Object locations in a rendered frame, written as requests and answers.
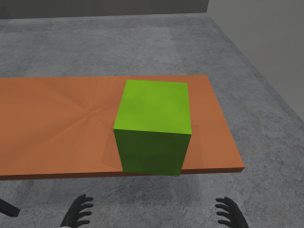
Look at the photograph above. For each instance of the left robot hand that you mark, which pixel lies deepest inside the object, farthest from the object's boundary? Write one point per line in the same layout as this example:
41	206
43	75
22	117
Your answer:
72	215

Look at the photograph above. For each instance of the carton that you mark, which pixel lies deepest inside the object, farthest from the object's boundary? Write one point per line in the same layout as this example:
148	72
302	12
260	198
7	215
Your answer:
153	127

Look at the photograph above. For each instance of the table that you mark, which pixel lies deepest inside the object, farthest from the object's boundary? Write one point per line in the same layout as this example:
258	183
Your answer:
62	128

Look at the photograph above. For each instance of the right robot hand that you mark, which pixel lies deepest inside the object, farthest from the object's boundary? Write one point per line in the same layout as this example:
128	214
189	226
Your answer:
237	220

